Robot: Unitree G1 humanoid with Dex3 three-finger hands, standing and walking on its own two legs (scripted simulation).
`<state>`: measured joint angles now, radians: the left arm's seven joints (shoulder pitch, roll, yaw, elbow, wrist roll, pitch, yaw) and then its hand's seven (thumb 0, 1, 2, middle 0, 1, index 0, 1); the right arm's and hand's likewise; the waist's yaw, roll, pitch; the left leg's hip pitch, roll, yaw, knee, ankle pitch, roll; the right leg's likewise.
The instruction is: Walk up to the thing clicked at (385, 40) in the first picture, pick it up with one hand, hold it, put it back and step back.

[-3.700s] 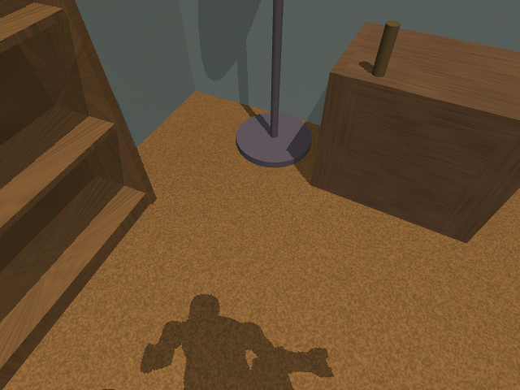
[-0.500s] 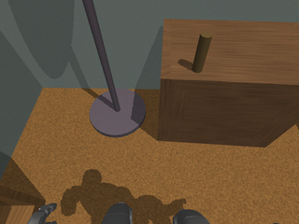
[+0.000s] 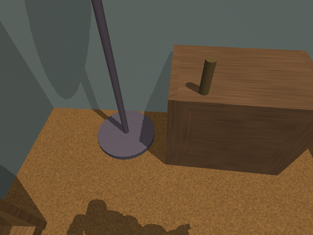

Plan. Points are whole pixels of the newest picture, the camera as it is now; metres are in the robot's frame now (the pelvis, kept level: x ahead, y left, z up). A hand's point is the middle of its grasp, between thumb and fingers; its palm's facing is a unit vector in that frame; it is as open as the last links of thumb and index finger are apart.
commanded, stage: walk up
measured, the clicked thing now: (207, 77) +0.71 -0.18 -0.05
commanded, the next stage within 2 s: stand in 1.22 s
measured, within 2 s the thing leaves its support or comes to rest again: neither
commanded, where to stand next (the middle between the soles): +0.09 +0.01 m, yaw +2 degrees
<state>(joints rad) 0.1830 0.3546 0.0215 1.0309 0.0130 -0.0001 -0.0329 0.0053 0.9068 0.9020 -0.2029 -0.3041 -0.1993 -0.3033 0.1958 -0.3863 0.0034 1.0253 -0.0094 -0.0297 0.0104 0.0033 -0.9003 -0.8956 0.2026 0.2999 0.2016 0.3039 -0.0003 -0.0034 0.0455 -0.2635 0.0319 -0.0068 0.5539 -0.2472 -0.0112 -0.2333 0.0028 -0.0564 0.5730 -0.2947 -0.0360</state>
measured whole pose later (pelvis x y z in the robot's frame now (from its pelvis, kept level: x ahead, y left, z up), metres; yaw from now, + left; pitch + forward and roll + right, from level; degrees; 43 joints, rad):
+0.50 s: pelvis +0.02 +0.01 +0.01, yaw +1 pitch -2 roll +0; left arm 0.05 0.35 0.03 1.10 0.00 0.00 -0.02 0.00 0.91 0.90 -0.20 -0.30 -0.20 -0.30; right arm 0.10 -0.36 0.02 1.10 -0.01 -0.03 -0.01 0.00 -0.90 -0.90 0.20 0.30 0.20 0.30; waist 0.00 -0.01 0.05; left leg -0.17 0.02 -0.03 0.41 -0.20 -0.02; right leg -0.11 0.00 -0.08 0.39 -0.24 -0.02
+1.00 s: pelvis +0.03 +0.02 +0.02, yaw +2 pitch -2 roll +0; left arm 0.09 0.35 0.03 1.13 0.01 0.01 -0.02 0.00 0.91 0.90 -0.20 -0.30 -0.20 -0.30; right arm 0.12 -0.35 0.01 1.12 -0.01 -0.03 -0.01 0.00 -0.90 -0.90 0.20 0.30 0.20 0.30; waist 0.00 -0.01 0.05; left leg -0.15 0.01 -0.03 0.37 -0.19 -0.01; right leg -0.09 -0.02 -0.08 0.34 -0.22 0.00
